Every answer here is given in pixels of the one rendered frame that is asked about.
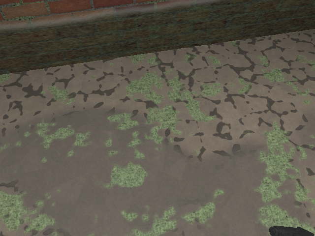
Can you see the right robot hand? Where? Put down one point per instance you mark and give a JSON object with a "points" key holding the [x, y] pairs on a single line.
{"points": [[289, 231]]}

